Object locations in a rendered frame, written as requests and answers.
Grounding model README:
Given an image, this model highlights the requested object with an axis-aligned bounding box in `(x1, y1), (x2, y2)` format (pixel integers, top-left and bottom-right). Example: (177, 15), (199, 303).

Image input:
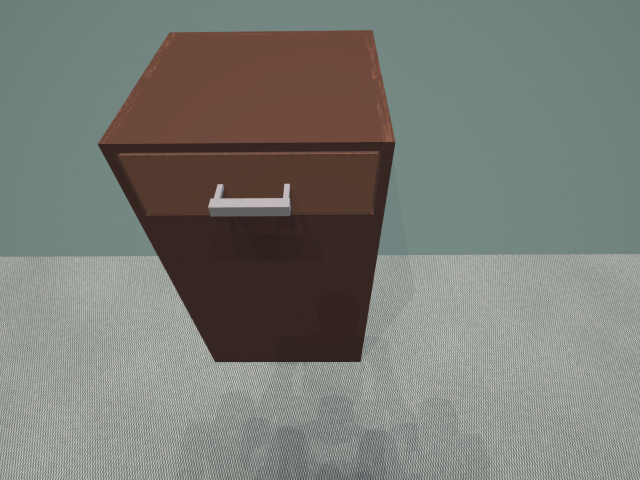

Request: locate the cabinet
(98, 30), (395, 362)

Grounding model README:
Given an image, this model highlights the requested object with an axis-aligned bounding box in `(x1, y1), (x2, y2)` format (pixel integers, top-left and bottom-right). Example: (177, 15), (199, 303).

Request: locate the drawer
(119, 151), (379, 214)

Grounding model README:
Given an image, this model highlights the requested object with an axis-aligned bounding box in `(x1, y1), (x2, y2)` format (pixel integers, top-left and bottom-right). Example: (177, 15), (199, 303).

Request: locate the handle
(208, 184), (291, 217)

